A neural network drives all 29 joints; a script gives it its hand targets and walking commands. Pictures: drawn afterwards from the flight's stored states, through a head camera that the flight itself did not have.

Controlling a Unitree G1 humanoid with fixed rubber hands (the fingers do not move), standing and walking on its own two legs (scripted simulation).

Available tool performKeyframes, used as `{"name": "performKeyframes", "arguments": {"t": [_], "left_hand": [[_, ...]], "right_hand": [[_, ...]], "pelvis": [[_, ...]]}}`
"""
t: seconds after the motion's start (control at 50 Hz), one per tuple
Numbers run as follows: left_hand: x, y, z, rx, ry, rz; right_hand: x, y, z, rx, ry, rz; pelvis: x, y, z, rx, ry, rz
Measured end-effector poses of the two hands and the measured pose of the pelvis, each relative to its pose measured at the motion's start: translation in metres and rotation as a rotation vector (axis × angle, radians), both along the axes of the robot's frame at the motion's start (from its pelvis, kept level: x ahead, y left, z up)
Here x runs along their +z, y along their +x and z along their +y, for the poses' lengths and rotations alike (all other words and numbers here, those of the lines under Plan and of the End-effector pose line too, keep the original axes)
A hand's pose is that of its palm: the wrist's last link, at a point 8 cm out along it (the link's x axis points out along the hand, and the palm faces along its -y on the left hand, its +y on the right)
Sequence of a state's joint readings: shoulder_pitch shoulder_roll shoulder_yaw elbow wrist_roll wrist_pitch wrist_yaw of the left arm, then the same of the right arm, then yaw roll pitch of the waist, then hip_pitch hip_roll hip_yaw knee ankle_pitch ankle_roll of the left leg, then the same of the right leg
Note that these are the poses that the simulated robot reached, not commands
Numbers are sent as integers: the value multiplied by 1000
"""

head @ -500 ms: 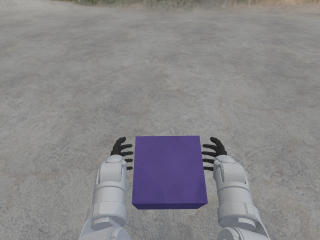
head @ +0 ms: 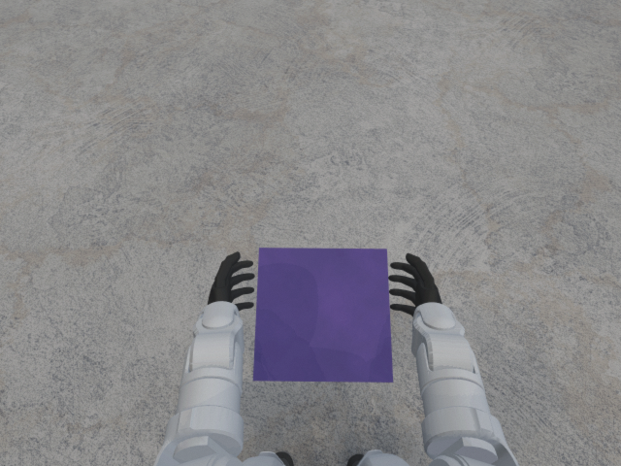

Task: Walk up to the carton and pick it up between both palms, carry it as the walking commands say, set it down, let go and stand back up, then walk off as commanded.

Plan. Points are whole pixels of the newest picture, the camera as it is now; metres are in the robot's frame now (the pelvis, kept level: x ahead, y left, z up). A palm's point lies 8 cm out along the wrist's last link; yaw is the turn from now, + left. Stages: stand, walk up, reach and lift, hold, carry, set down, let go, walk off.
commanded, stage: set down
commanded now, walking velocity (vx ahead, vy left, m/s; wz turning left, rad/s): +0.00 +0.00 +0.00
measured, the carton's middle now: (321, 314) +0.35 -0.01 -0.13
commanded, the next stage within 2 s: none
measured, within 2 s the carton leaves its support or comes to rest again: neither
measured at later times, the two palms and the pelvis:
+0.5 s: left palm (241, 319) +0.34 +0.12 -0.12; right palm (411, 315) +0.34 -0.16 -0.12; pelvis -0.01 -0.01 -0.06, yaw +1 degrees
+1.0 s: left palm (250, 331) +0.36 +0.12 -0.21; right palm (397, 321) +0.36 -0.15 -0.21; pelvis -0.03 +0.00 -0.15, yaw +1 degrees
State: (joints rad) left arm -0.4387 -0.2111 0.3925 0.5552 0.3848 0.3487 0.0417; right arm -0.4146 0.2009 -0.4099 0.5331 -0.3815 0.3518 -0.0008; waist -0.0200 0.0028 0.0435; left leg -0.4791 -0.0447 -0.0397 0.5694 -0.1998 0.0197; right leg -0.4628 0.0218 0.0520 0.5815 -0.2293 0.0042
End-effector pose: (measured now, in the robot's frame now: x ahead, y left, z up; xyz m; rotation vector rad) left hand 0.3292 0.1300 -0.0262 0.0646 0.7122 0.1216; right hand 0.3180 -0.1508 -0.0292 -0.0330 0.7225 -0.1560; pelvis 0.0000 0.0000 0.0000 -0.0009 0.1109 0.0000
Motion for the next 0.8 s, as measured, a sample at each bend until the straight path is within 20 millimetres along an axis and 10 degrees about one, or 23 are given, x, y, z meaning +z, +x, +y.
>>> {"name": "performKeyframes", "arguments": {"t": [0.8], "left_hand": [[-153,21,-11,122,-49,-51]], "right_hand": [[-147,38,-4,-50,35,-72]], "pelvis": [[-118,-24,-10,14,-4,467]]}}
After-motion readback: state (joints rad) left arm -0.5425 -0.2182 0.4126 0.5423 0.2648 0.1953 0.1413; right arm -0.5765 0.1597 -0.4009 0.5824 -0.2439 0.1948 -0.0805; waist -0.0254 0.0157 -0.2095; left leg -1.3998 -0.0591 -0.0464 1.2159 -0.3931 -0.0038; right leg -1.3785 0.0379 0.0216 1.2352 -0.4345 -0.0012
